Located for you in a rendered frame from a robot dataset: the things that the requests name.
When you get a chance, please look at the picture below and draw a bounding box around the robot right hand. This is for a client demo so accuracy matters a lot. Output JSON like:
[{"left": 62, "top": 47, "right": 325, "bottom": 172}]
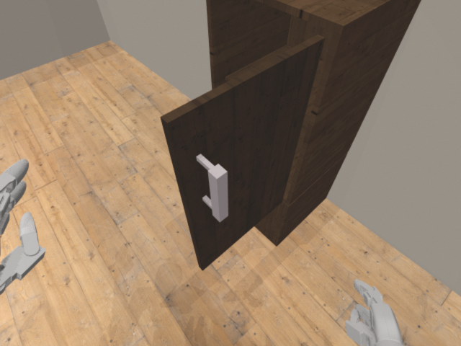
[{"left": 346, "top": 280, "right": 403, "bottom": 346}]

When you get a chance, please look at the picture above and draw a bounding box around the robot left hand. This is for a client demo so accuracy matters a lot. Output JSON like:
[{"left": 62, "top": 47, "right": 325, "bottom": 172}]
[{"left": 0, "top": 159, "right": 45, "bottom": 295}]

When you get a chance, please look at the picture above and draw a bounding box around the cupboard door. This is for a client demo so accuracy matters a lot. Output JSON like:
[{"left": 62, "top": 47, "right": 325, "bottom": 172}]
[{"left": 161, "top": 35, "right": 325, "bottom": 271}]

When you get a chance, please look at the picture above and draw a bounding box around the handle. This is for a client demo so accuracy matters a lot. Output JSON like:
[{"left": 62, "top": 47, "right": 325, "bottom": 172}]
[{"left": 196, "top": 154, "right": 228, "bottom": 222}]

